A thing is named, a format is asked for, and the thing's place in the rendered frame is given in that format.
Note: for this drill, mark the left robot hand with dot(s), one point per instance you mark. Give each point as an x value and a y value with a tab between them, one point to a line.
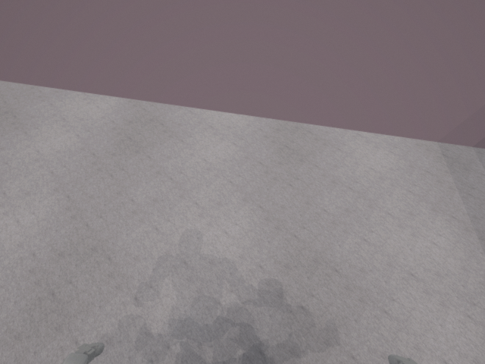
84	354

